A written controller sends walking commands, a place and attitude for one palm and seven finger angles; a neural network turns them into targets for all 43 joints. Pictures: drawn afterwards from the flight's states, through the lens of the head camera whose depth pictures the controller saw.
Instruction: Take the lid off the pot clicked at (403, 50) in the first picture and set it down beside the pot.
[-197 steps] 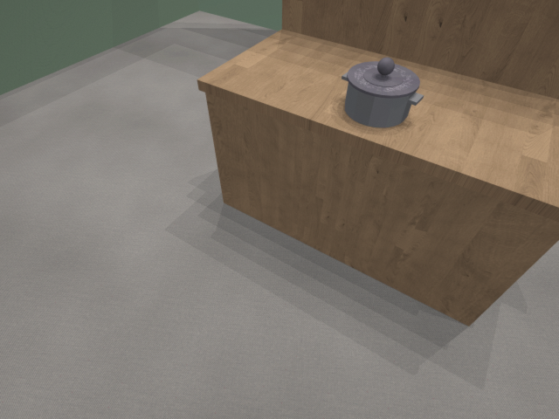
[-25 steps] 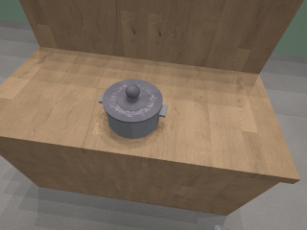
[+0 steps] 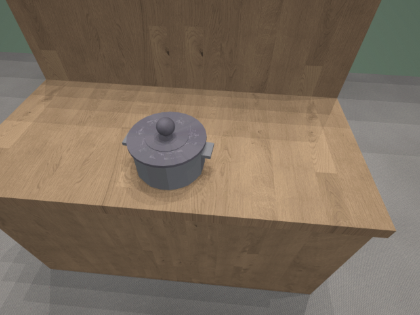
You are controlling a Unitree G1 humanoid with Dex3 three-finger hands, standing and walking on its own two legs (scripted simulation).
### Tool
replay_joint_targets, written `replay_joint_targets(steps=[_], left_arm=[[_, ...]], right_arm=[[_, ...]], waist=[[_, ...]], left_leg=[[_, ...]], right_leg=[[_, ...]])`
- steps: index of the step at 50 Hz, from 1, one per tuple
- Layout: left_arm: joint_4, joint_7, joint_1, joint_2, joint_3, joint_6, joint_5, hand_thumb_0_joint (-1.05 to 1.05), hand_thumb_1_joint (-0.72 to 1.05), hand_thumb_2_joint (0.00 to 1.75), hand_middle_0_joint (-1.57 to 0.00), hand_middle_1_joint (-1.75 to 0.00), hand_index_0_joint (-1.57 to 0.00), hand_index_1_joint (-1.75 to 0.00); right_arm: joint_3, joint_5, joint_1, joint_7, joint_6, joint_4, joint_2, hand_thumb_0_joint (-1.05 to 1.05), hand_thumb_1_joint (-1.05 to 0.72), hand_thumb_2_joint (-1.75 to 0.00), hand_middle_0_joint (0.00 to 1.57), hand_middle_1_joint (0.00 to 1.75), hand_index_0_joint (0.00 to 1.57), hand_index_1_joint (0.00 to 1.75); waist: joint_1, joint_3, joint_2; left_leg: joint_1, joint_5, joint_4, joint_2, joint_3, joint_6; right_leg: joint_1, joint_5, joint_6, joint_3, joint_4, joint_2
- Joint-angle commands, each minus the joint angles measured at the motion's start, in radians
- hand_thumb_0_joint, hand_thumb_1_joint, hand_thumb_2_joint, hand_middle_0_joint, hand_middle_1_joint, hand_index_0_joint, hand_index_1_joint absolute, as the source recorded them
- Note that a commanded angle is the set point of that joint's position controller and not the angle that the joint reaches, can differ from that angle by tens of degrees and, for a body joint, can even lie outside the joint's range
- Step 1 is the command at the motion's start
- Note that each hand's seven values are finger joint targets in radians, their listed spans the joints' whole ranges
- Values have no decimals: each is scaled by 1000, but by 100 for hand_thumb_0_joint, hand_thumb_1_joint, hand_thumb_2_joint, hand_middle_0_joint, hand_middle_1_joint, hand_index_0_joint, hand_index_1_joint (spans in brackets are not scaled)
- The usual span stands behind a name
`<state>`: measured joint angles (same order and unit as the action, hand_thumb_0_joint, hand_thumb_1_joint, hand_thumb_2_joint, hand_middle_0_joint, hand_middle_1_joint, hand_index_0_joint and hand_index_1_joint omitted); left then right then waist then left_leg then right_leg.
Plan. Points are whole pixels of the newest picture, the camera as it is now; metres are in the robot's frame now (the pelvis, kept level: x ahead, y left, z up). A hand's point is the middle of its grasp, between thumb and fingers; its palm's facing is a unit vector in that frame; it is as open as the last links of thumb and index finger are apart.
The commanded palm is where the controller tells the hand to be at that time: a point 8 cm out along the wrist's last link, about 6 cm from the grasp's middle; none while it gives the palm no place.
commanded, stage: come to a stop and stand still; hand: left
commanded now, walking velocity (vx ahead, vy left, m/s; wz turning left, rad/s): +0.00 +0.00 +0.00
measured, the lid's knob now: (165, 126) +0.54 +0.14 +0.05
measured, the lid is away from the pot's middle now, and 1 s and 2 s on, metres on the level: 0.00 0.00 0.00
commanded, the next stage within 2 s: look again from close up in 0.50 s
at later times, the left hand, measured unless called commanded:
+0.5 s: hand out of the picture +0.03 +0.17 -0.17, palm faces +0.00 -0.99 -0.17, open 7.4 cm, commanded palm none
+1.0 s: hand out of the picture +0.03 +0.19 -0.17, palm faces +0.00 -0.98 -0.18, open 7.4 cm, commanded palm none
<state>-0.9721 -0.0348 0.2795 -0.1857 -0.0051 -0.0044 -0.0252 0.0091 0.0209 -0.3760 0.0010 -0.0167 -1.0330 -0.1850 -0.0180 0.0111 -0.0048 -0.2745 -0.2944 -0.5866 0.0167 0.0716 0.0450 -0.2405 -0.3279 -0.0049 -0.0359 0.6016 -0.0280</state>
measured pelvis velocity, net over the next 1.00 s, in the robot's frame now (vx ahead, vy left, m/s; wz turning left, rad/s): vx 0.03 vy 0.02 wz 0.00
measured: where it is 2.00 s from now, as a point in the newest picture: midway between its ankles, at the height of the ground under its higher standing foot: outside the picture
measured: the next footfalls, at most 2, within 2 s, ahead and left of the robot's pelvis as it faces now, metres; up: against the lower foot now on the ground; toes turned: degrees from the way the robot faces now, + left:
none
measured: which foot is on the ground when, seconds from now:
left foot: down 0.00-1.00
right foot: down 0.00-1.00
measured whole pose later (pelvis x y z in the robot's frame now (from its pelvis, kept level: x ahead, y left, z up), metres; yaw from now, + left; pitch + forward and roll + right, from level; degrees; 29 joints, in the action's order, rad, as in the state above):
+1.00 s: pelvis +0.03 +0.02 +0.01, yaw +0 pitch -1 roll +0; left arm -1.07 -0.04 0.31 -0.17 0.02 -0.02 -0.02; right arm -0.01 0.00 -0.27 0.02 0.03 -1.12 -0.15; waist 0.00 0.04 -0.03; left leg -0.16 -0.26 -0.43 0.03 0.08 0.06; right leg -0.11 -0.29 0.03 -0.03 0.41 -0.04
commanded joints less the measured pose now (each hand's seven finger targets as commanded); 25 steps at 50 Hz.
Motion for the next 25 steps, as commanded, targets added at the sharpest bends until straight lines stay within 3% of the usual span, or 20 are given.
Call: replay_joint_targets(steps=[1,5,8,14,25], left_arm=[[29,-3,54,-123,-17,-17,10,0,90,90,-20,-30,-20,-30],[20,-7,58,-96,-12,-19,11,0,90,90,-20,-30,-20,-30],[1,-8,71,-92,-8,-18,14,0,90,90,-20,-30,-20,-30],[-25,-11,78,-75,-2,-17,12,0,90,90,-20,-30,-20,-30],[-55,-13,99,-74,5,-21,11,0,90,90,-20,-30,-20,-30]], right_arm=[[10,-3,20,12,35,73,-67,0,-90,-90,20,30,20,30],[4,-9,0,18,52,44,-58,0,-90,-90,20,30,20,30],[2,-13,6,24,56,28,-50,0,-90,-90,20,30,20,30],[3,-16,22,30,54,-1,-51,0,-90,-90,20,30,20,30],[4,-17,58,33,57,-21,-60,0,-90,-90,20,30,20,30]], waist=[[18,68,-58],[23,16,8],[28,8,3],[21,34,-4],[20,18,8]], left_leg=[[-29,-41,144,-68,-94,-11],[29,151,156,-110,-120,4],[51,210,160,-119,-117,4],[87,265,164,-125,-116,3],[150,331,184,-130,-111,3]], right_leg=[[-57,-88,-77,162,-228,-106],[1,127,-48,96,-174,-68],[25,199,-43,86,-175,-69],[14,242,-35,83,-191,-73],[34,294,-29,80,-215,-86]])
